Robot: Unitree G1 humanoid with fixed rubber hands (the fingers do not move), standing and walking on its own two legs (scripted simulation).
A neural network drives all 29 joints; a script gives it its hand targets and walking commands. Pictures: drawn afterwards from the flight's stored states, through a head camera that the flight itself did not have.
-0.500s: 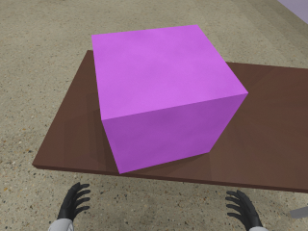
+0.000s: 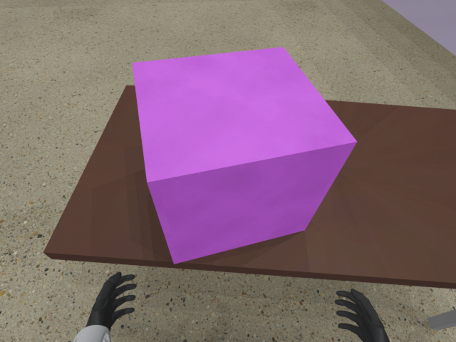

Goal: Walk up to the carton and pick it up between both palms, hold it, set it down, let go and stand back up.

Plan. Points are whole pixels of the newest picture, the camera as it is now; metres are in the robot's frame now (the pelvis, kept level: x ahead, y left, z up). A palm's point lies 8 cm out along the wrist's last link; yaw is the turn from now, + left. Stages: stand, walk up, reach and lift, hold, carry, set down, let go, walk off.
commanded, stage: set down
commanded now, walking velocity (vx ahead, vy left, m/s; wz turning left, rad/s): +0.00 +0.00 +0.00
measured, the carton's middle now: (228, 156) +0.46 +0.05 +0.03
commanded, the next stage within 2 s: let go in 0.08 s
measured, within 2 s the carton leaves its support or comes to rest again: neither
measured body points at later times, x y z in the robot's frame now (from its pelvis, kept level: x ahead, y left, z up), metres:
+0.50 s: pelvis +0.00 +0.00 +0.00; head +0.04 +0.03 +0.45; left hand +0.17 +0.24 -0.08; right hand +0.16 -0.23 -0.09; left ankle +0.01 +0.13 -0.74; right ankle -0.02 -0.09 -0.74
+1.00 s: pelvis -0.01 +0.01 -0.01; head -0.01 +0.04 +0.44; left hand +0.08 +0.27 -0.14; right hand +0.13 -0.22 -0.11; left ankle +0.01 +0.13 -0.74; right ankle -0.02 -0.09 -0.74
